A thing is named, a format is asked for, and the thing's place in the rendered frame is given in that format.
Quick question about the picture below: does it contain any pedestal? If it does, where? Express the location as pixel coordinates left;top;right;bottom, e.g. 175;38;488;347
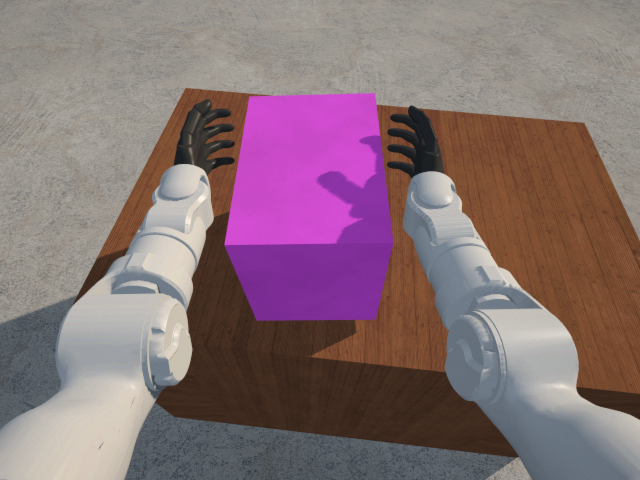
72;88;640;458

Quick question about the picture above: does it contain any robot left hand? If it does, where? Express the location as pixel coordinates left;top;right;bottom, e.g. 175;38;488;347
173;99;235;175

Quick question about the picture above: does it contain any robot left upper arm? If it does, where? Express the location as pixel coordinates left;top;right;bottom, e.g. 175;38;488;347
0;293;192;480

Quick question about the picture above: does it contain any robot right upper arm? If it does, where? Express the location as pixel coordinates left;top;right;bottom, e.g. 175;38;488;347
445;308;640;480

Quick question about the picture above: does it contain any left robot forearm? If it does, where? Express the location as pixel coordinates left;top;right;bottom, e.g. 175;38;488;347
55;164;214;379

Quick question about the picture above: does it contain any carton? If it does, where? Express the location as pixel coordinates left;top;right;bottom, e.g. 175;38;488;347
224;93;393;321

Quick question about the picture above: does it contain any robot right hand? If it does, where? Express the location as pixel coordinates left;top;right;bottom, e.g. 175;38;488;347
387;105;444;178

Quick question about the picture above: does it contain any right robot forearm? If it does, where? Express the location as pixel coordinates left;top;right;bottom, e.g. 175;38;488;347
403;171;579;378

